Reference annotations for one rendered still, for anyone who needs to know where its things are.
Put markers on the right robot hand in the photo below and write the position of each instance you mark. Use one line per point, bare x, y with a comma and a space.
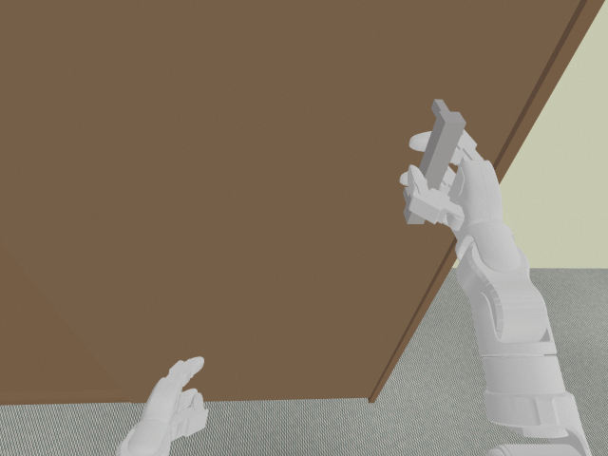
474, 188

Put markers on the left robot hand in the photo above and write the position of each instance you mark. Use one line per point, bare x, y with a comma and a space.
167, 401

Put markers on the handle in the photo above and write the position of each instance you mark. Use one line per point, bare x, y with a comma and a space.
441, 145

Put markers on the wardrobe door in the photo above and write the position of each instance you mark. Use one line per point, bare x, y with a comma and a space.
220, 178
38, 350

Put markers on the left robot forearm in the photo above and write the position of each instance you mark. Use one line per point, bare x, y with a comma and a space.
150, 437

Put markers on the right robot forearm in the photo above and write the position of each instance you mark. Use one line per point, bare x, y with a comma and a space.
525, 390

